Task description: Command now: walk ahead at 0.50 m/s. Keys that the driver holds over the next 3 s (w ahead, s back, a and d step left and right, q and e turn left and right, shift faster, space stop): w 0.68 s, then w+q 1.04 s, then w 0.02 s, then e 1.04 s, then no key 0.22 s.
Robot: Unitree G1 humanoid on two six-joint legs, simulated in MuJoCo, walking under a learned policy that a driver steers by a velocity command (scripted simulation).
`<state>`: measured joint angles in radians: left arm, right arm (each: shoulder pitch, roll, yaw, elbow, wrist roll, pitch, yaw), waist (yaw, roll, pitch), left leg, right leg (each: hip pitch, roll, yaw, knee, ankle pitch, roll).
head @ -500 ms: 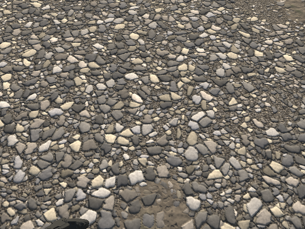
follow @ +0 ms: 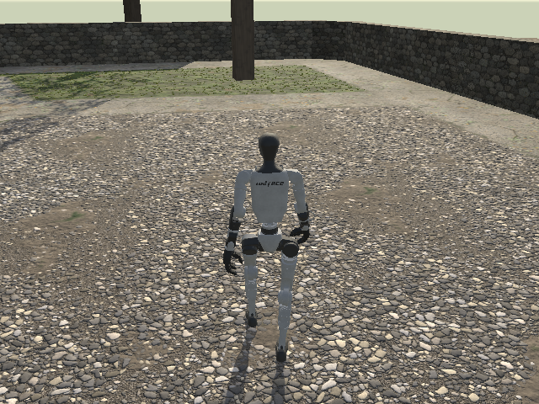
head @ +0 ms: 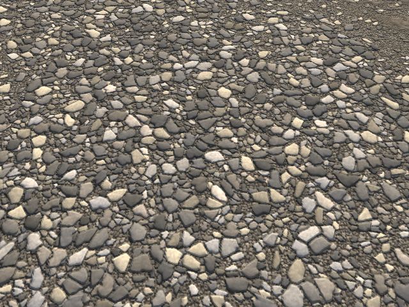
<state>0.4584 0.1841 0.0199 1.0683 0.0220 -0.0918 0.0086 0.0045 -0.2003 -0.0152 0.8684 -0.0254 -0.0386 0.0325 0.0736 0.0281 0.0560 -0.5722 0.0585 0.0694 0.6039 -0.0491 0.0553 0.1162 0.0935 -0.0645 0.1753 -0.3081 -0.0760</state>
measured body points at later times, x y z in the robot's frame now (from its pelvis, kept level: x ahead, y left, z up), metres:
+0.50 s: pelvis +0.27 +0.02 +0.01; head +0.30 +0.03 +0.46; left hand +0.45 +0.25 -0.12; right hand +0.19 -0.21 -0.14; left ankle +0.17 +0.09 -0.74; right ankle +0.44 -0.11 -0.69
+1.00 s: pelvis +0.55 -0.02 +0.01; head +0.57 -0.02 +0.46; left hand +0.48 +0.22 -0.14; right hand +0.68 -0.24 -0.13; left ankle +0.68 +0.14 -0.68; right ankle +0.47 -0.08 -0.74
